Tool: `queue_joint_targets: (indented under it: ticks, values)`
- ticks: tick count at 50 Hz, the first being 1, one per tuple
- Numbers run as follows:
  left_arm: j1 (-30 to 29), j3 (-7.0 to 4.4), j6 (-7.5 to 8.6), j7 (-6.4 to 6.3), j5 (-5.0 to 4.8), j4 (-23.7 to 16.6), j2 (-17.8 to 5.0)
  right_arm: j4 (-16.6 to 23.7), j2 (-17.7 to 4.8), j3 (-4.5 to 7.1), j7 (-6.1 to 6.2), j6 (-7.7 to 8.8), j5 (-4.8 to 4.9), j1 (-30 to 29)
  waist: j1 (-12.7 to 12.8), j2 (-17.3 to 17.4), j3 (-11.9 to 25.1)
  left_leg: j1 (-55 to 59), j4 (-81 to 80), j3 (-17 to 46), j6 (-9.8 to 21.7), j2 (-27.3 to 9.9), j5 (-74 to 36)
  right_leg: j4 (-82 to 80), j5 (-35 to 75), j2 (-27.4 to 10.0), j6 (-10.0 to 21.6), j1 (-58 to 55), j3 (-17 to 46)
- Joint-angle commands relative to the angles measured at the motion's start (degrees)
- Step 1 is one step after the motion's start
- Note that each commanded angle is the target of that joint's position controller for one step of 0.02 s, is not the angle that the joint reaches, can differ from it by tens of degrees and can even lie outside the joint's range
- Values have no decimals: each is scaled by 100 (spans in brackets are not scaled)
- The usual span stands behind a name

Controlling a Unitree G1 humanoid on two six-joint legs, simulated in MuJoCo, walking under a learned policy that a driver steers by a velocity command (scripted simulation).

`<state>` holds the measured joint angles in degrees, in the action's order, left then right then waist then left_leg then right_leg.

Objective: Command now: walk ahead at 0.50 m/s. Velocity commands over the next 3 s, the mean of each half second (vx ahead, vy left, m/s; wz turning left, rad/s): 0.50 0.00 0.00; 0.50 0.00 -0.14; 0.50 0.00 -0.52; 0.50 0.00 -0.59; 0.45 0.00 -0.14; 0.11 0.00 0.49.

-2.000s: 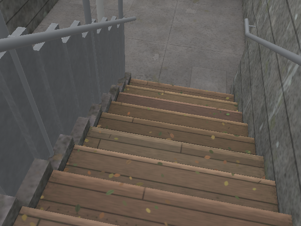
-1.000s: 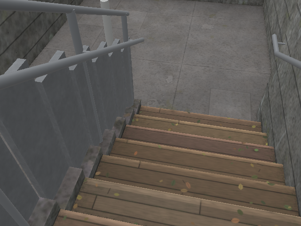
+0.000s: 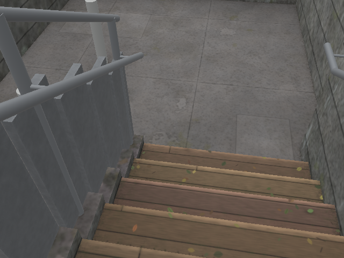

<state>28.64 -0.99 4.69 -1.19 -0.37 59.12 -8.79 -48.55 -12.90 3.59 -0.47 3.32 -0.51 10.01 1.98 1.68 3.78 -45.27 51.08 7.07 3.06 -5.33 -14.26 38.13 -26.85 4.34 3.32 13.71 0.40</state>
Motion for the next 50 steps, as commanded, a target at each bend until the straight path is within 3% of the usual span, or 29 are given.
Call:
queue_joint_targets:
  ticks: [1,3,7,8,10,11,12,13,14,15,17,19,21,22,25,28,36,37,38,39,40,42,43,44,45,46,48,49,50]
  values:
    - [-36,-104,34,-165,-9,-352,-706,516,-246,-2,-168,147,-126,-837,88,-361,-806,549,-1732,-228,14,111,-1858,-429,1100,-1072,730,821,1097]
    - [-13,-171,-61,-141,-59,-360,-977,608,-116,-48,-233,114,-38,-910,236,-494,-897,1339,-1745,-436,-65,303,-1808,-196,667,-1054,805,1368,1137]
    - [117,-253,-309,-215,-105,-442,-938,758,-276,-82,-281,24,176,-1012,450,-691,-838,1122,-2656,-232,-205,87,-193,932,1404,-1106,742,-22,1436]
    - [99,-270,-321,-215,-90,-400,-887,763,-369,-28,-289,55,150,-859,356,-669,-708,1339,-2856,-331,-74,24,26,1404,1918,-1116,712,-277,1478]
    - [-88,-244,-311,-151,-45,-238,-894,13,-796,221,-247,86,69,1145,-583,-466,-180,3489,-3080,-858,104,147,-88,3425,2849,-840,501,165,1068]
    - [-20,-251,-197,-86,-130,-76,-792,-416,-926,253,-212,10,-9,2574,-1168,122,144,5213,-2674,-308,460,-424,-783,6108,826,-185,93,1447,847]
    - [580,-162,-69,8,-185,-103,-213,-570,-836,68,-290,-34,-155,2916,-890,1343,562,6624,-500,61,623,-930,-2658,8339,-2776,422,-135,3521,1050]
    - [998,-150,72,88,-301,-392,-453,-435,-1034,105,-310,-231,-1,2851,-663,2008,1212,6822,-566,962,1046,-1338,-2423,8842,-2563,191,-214,4283,1330]
    - [235,-146,99,48,-453,-1011,-712,-538,-1546,299,-282,-339,232,2755,-700,2108,1346,6637,-2280,2619,1702,-2007,1653,8060,-1561,91,-303,5022,973]
    - [-776,-235,-22,-107,-584,-1208,-1031,-407,-1017,147,-234,-363,122,1996,-654,871,262,5278,-3060,2638,1605,-1811,3330,7287,-530,-368,-155,5121,637]
    - [-830,-302,-321,-269,-326,-1176,-971,-127,-409,-126,-200,-110,-114,717,74,-141,-591,2873,-2824,2467,1223,-1562,3079,5797,1017,-691,-30,4175,1105]
    - [-525,-367,-306,-259,-116,-1076,-830,-149,-319,-155,-75,85,66,562,376,136,-833,1832,-2750,1142,819,-704,1906,3985,1847,-934,-138,3392,1047]
    - [-1011,-316,-254,-182,49,-1337,-631,-514,-383,-138,189,73,-33,1271,136,748,-525,2196,-2767,988,1066,-588,837,3029,2503,-1068,-348,3308,776]
    - [-799,-340,-253,-110,4,-1154,-674,-621,-536,-70,218,75,-151,1507,152,715,-212,2505,-2494,1027,1148,-659,604,3279,2915,-1039,-345,3310,674]
    - [-1487,-440,-230,48,29,-1398,-999,-766,-311,-135,291,150,238,2104,-165,190,-411,3325,-2027,986,866,-482,1501,1872,4134,-1112,-161,4010,999]
    - [-2153,-329,-206,265,187,-1631,-620,-756,-100,-256,470,93,180,2211,-331,159,-598,2317,-1516,377,648,15,2570,496,5776,-787,-147,2763,527]
    - [-2845,-197,56,480,-100,-2101,-616,-688,-420,-81,536,-229,225,2303,-832,206,-1057,3350,363,921,834,-124,1642,-1333,4124,-752,-227,2408,213]
    - [-2124,-285,72,485,-51,-1884,-776,-705,-429,-59,491,-217,183,2063,-447,370,-753,2875,917,675,773,-80,841,-807,4189,-525,-155,1212,-217]
    - [-519,-451,24,404,-36,-1324,-943,-850,-297,-52,339,-88,121,1812,403,315,-160,2148,2236,383,601,197,-15,-1117,4612,-544,281,-784,-111]
    - [834,-496,-46,356,-37,-852,-1141,-784,-348,-66,273,64,215,1510,1077,-560,-56,1504,5024,-323,196,718,781,-1962,6206,-1036,831,-1800,300]
    - [940,-410,-66,420,22,-644,-1349,-696,299,-218,150,191,290,2614,369,-1924,965,-1160,7366,-59,-197,1282,6519,450,8136,-2280,1641,-4485,1648]
    - [815,-378,-242,368,-169,-648,-1194,-250,-412,-151,104,304,328,1993,449,-1952,1407,-2364,7021,-114,-246,700,6001,-345,5368,-2442,1976,-4359,2448]
    - [269,-482,-284,323,-124,-639,-1446,29,-332,-183,156,260,323,1388,259,-964,902,-2385,5911,-286,-163,352,4717,-1361,1683,-2456,1981,-3104,3249]
    - [-389,-380,-306,309,-4,-872,-1168,183,-561,-39,271,110,332,818,15,-314,3,-2085,5470,-342,-198,262,4238,-1752,1042,-2357,1912,-1606,3608]
    - [-1121,-214,-195,258,162,-1151,-796,239,-775,78,340,-4,201,667,-454,179,-477,-1454,4015,76,-131,-22,3035,-1739,1313,-2082,1552,-201,3357]
    - [-1422,-202,-108,217,113,-1200,-719,176,-725,101,403,-35,66,839,-708,44,-640,-927,3494,105,-218,-154,2798,-1552,1975,-1770,1428,712,3053]
    - [-1583,-275,-108,-14,65,-1345,-1013,490,-142,-43,393,11,-347,366,-628,-201,-681,462,844,-215,-582,-101,2036,-1682,3229,-1059,1264,1830,1914]
    - [-1450,-310,-188,-96,70,-1261,-1074,459,164,-148,313,9,-315,334,-643,-503,-205,1417,655,-384,-682,78,1478,-1454,3792,-856,1298,2083,1538]
    - [-1306,-341,-214,-84,158,-1215,-1183,123,53,-107,186,41,-154,1073,-824,-709,245,2066,1385,-447,-697,235,480,-1171,3932,-957,1375,2118,1568]
